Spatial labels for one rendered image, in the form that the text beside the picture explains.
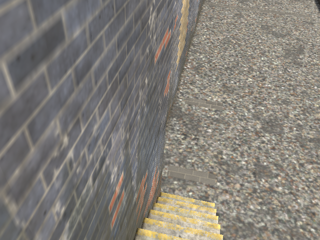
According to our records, stairs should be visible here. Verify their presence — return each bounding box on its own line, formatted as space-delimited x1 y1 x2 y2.
134 192 223 240

